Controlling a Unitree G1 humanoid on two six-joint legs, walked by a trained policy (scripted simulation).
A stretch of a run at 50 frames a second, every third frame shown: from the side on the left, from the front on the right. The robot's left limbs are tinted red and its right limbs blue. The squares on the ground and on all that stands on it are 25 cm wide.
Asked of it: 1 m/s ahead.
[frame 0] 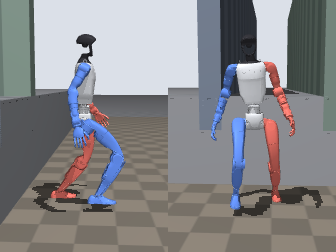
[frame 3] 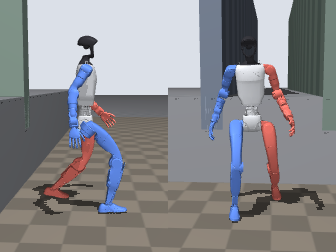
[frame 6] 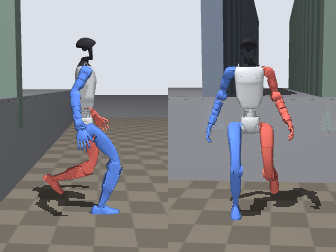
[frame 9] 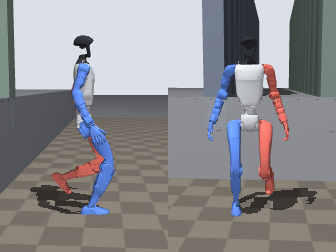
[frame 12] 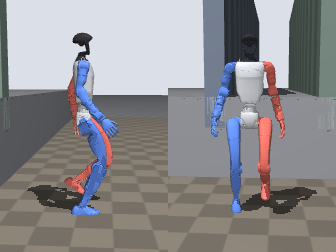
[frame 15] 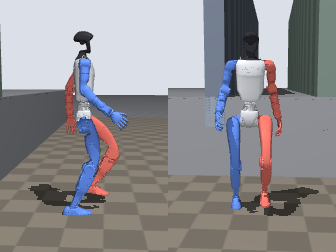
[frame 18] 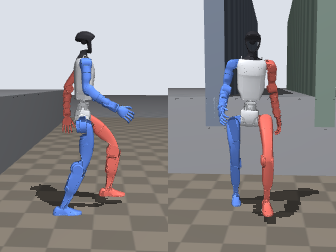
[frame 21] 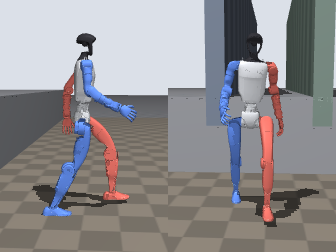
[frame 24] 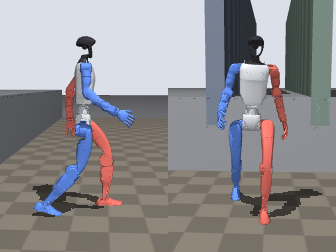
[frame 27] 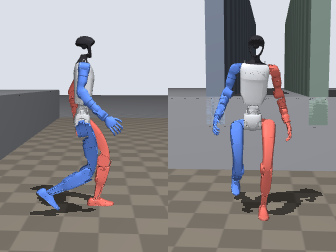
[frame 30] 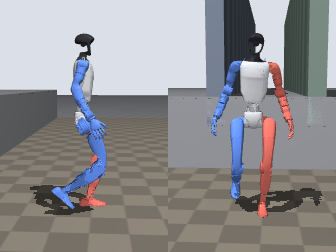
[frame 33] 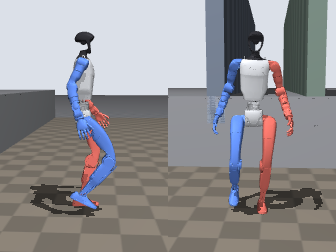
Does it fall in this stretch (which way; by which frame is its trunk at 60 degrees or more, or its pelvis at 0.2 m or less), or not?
no
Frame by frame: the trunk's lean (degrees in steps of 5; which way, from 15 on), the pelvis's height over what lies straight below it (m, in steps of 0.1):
0: 5, 0.7
3: 5, 0.7
6: 0, 0.7
9: 0, 0.7
12: 0, 0.7
15: 0, 0.8
18: 5, 0.8
21: 5, 0.8
24: 5, 0.7
27: 5, 0.7
30: 5, 0.8
33: 5, 0.8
